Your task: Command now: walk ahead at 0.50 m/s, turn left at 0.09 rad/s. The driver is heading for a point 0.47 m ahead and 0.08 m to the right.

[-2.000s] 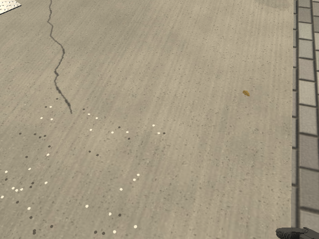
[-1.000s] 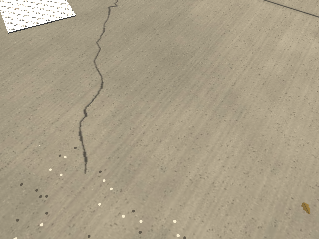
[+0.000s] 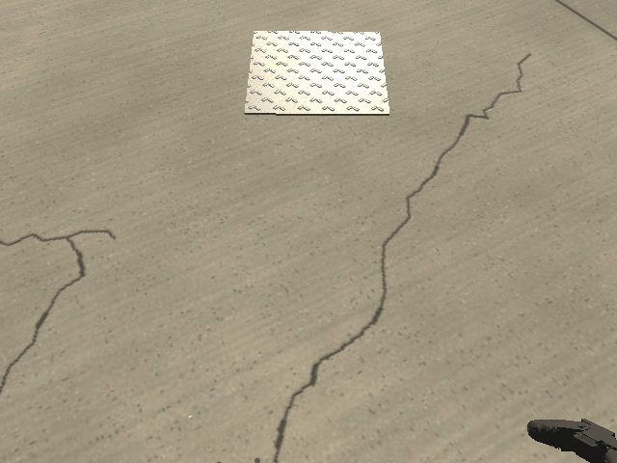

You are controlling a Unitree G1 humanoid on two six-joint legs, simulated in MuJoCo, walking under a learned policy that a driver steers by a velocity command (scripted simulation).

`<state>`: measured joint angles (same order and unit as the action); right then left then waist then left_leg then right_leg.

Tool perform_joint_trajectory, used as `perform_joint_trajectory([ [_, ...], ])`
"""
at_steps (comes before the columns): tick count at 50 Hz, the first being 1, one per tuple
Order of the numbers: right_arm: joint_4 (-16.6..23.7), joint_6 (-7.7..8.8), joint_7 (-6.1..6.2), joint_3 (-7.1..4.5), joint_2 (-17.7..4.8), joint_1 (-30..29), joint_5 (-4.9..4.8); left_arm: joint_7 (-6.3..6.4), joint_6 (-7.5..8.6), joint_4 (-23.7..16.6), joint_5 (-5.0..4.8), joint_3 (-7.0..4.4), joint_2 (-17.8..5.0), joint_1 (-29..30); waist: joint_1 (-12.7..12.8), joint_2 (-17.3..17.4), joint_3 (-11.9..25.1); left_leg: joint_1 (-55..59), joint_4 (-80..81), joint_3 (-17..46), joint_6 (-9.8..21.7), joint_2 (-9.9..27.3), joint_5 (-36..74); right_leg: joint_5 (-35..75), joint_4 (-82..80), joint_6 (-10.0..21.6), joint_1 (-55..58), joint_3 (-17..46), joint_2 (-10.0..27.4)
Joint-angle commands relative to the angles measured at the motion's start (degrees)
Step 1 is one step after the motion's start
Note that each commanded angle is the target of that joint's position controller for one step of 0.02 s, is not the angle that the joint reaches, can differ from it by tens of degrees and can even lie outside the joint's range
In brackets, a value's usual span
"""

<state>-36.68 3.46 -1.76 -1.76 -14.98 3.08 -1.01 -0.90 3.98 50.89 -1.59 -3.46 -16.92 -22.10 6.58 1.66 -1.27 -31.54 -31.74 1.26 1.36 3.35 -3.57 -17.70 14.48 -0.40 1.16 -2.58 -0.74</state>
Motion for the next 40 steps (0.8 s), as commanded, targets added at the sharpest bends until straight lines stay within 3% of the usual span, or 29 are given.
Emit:
perform_joint_trajectory([
  [1,3.12,1.03,-0.05,-2.69,-7.1,2.65,0.25,0.57,-0.25,-2.44,-0.48,-2.24,-10.95,2.61,-7.12,-6.46,1.8,11.75,4.48,-2.75,2.7,-2.63,-1.14,33.55,4.76,8.17,-2.56,6.15,14.2],
  [2,0.61,0.89,0.39,-4.11,-9.66,10.55,0.53,0.71,-0.35,-2.4,-0.15,-1.64,-9.51,2.16,-10.69,-5.26,6.92,23.61,4.91,-3.01,4.33,-3.14,-0.87,37.72,14.7,6.57,-5.74,3.58,11.37],
  [3,-1.09,0.54,1.13,-5.41,-14.13,21.01,1.16,0.85,-0.1,-4.14,1.53,-0.15,-6.28,2.47,-14.69,1.68,15.39,40.13,3.26,9.47,8.27,7.98,0.69,23.32,32.81,4.03,-17.05,0.79,8.17],
  [4,-1.57,0.22,1.06,-5.8,-17.7,22.23,1.4,0.63,0.97,-5.15,1.3,1.64,-0.45,-3.58,-11.04,15.99,20.77,53.3,10.41,35.08,16.51,19.69,-11.7,-13.54,50.64,1.14,-37.53,2.09,-1.3],
  [5,-1.37,0.36,0.91,-4.5,-12.19,22.08,0.91,0.34,1.68,-4.28,-0.09,0.18,-6.71,-0.44,-13.42,9.3,18.01,50.51,13.46,37.13,15.5,18.98,-18.62,-15.65,57.41,1.66,-43.64,8.95,1.24],
  [6,-1.36,0.68,0.9,-3.71,-10.26,18.72,0.79,0.08,2.03,-5.73,-1.19,-0.53,-8.62,3.79,-12.71,7.16,10.57,44.23,14.34,28.43,13.33,17.27,-15.87,-10.43,57.86,2.33,-46.46,8.62,3.6],
  [7,-1.26,0.93,0.8,-3.22,-8.82,15.25,1.0,0.26,1.93,-5.84,-0.85,-0.48,-7.97,5.87,-11.0,3.9,7.12,37.58,15.77,22.03,11.92,14.71,-10.89,-5.44,55.59,2.18,-44.52,7.64,5.93],
  [8,-1.32,1.22,0.63,-2.86,-7.31,12.48,1.31,0.36,1.57,-5.86,-0.09,-0.7,-7.45,6.72,-9.45,3.53,4.3,32.28,17.74,17.6,11.23,12.86,-7.03,-1.96,52.79,1.75,-42.8,7.64,7.29],
  [10,-1.91,2.23,0.52,-2.69,-5.88,9.98,1.76,0.37,0.01,-4.94,-0.18,-0.67,-5.47,4.43,-6.76,4.53,3.07,26.0,21.39,11.42,10.53,11.14,-1.77,2.11,50.88,0.94,-37.41,8.28,8.5],
  [13,-3.81,3.35,0.93,-3.24,-6.77,9.97,2.04,0.63,-1.43,-5.62,-0.04,-0.57,-3.62,6.11,-5.96,2.4,0.65,23.63,24.23,4.73,10.74,11.09,4.44,7.4,47.37,-0.37,-39.48,9.49,8.27],
  [17,-5.67,3.26,1.74,-3.51,-7.84,10.62,2.02,-0.15,-1.19,-7.24,0.36,-0.36,-2.7,11.1,-7.13,1.39,-1.07,25.12,25.32,-3.46,8.97,9.45,7.85,19.56,35.0,-0.54,-40.49,8.56,7.19],
  [20,-7.28,2.79,2.29,-3.83,-9.19,12.99,1.57,-1.15,-0.99,-9.57,0.61,0.38,-1.41,17.34,-9.69,0.26,-3.08,27.13,25.85,-7.28,8.05,9.97,8.39,23.87,27.06,0.33,-39.52,4.92,6.58],
  [24,-9.63,1.03,2.56,-4.36,-10.4,16.5,0.6,-2.56,-1.0,-13.32,0.49,0.61,-1.48,22.95,-11.25,0.12,-4.54,36.32,21.88,-9.66,7.18,12.55,14.42,18.35,21.77,2.61,-42.71,2.03,5.63],
  [26,-9.96,-0.18,3.03,-4.44,-11.23,15.87,0.37,-3.17,-0.86,-14.42,1.09,0.15,-2.15,22.2,-9.36,1.56,-3.27,37.53,14.95,-10.77,6.06,12.5,34.53,12.72,19.93,4.24,-37.76,-1.0,2.38],
  [27,-9.93,-0.68,3.42,-4.56,-12.02,15.55,0.22,-3.27,-0.78,-14.08,1.4,-0.49,-3.33,18.93,-7.37,3.26,-0.37,37.97,9.41,-10.89,5.19,12.12,45.02,10.59,19.92,5.18,-32.57,-2.52,0.01],
  [28,-9.84,-1.12,3.7,-4.5,-12.33,14.81,0.2,-3.08,-0.6,-12.39,1.43,-1.73,-5.55,11.84,-3.52,3.37,3.93,36.71,0.57,-11.44,3.77,10.59,48.26,12.81,17.35,6.49,-23.53,-2.89,-2.22],
  [29,-9.62,-0.98,3.86,-4.21,-12.09,14.66,0.06,-2.17,-0.58,-10.77,1.56,-3.16,-8.53,5.09,0.37,1.59,7.92,29.97,-10.73,-12.64,1.18,7.87,41.53,24.13,12.68,8.37,-10.31,-0.46,-1.93],
  [30,-7.81,0.03,3.41,-2.53,-7.16,17.78,2.74,-0.64,-1.19,-9.78,2.37,-4.07,-14.3,0.4,-1.19,-11.22,15.85,11.95,-30.93,-12.5,-2.04,2.29,0.12,53.02,19.27,13.82,10.77,15.44,11.73],
  [31,-8.49,1.29,2.03,-0.81,-4.38,24.24,1.98,-0.5,-1.11,-11.37,2.78,-3.13,-14.18,2.24,-4.36,-15.7,28.97,-1.81,-48.37,-2.15,-4.43,-6.06,-37.74,60.95,15.4,26.65,24.46,40.39,26.29],
  [32,-10.36,1.62,1.44,-2.64,-10.66,19.64,-0.32,-0.73,-1.59,-11.53,2.53,-2.26,-10.04,1.8,-0.3,-4.98,29.45,-1.15,-49.28,5.75,-3.74,-2.55,-35.09,59.66,13.5,23.95,19.73,32.48,23.18],
  [33,-8.13,1.49,1.49,-2.46,-9.9,14.15,-1.59,-0.78,-1.48,-11.28,1.84,-1.71,-8.44,5.98,-1.54,-5.6,19.42,-4.98,-45.82,3.68,-3.17,-0.13,-31.93,55.13,12.22,21.05,12.0,24.04,20.31],
  [34,-8.42,1.08,2.24,-2.28,-8.58,12.0,-0.74,-0.78,-1.28,-11.03,1.2,-1.13,-6.36,9.4,-3.46,-1.78,11.92,-5.23,-40.71,2.2,-3.41,1.79,-28.51,49.81,9.64,18.21,2.57,19.49,17.02],
  [35,-8.85,0.15,2.97,-2.64,-8.66,11.81,0.14,-0.58,-1.24,-11.04,1.26,-0.63,-4.73,12.12,-5.42,-2.01,8.75,-1.87,-36.91,2.06,-3.78,3.06,-25.56,46.04,7.22,16.89,-5.02,16.55,15.25],
  [37,-10.23,-1.92,3.68,-2.59,-7.0,15.68,0.61,-0.79,-1.04,-10.94,2.67,-0.74,-5.0,15.13,-8.66,-4.38,7.76,7.4,-33.19,1.37,-4.87,2.76,-21.17,45.03,3.52,16.61,-15.74,12.31,13.24],
  [40,-10.63,-2.79,4.45,-2.18,-5.19,16.07,1.2,-0.37,-0.68,-9.69,3.05,-0.71,-4.94,17.49,-9.86,-6.13,8.41,10.76,-22.38,1.13,-5.81,2.61,-16.31,45.28,2.55,16.06,-18.6,7.98,11.69],
])
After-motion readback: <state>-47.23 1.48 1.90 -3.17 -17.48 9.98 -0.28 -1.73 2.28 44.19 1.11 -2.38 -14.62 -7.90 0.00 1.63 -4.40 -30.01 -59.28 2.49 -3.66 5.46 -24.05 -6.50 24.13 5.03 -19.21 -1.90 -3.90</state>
